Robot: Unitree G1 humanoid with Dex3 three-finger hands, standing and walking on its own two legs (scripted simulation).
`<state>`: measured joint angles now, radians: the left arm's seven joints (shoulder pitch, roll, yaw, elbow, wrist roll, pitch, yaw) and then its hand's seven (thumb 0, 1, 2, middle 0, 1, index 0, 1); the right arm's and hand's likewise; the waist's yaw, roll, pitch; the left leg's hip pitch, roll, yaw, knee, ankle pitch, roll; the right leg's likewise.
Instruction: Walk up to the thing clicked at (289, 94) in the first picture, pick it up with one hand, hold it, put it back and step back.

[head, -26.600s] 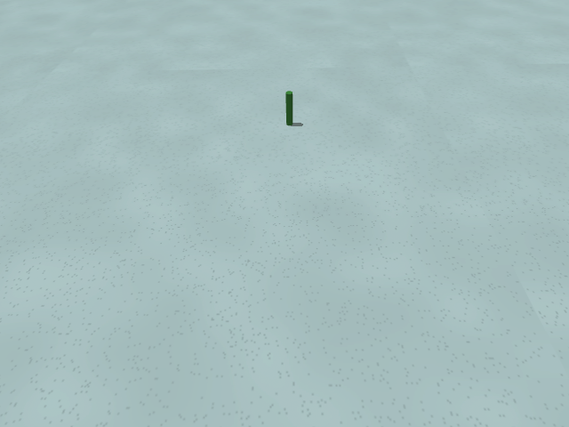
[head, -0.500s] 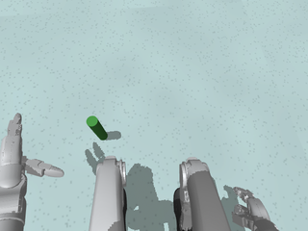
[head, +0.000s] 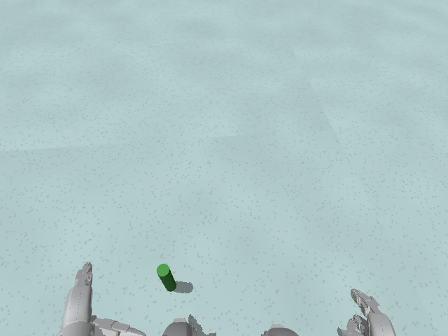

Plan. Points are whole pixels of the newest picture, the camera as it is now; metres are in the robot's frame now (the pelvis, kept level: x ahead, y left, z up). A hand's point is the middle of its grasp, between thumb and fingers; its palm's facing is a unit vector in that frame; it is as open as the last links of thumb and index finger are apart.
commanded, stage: home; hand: left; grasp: from the side
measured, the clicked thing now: (167, 278) +0.40 +0.21 -0.57
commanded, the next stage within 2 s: stand in 1.92 s
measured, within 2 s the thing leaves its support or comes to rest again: neither
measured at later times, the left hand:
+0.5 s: hand (113, 329) +0.17 +0.19 -0.02, palm faces +0.14 -0.94 -0.30, open 17.7 cm
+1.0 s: hand (122, 334) +0.16 +0.17 -0.01, palm faces +0.13 -0.95 -0.29, open 17.6 cm
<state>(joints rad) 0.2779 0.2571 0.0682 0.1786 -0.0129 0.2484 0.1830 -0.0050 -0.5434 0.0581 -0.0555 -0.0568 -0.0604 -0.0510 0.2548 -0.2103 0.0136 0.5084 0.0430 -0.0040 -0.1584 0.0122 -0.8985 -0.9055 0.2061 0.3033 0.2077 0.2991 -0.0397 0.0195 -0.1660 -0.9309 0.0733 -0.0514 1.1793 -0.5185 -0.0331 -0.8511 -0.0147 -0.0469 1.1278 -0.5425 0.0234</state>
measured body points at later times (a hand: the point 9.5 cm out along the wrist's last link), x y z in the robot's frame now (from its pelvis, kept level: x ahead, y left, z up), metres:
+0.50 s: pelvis +0.01 +0.00 +0.03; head +0.02 +0.00 +0.48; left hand +0.16 +0.24 +0.01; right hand +0.18 -0.23 -0.03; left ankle +0.03 +0.13 -0.65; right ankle +0.00 -0.14 -0.65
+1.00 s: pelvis +0.00 -0.01 +0.04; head +0.01 -0.01 +0.49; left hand +0.15 +0.22 +0.01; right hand +0.16 -0.25 -0.03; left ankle +0.03 +0.13 -0.65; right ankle +0.00 -0.14 -0.65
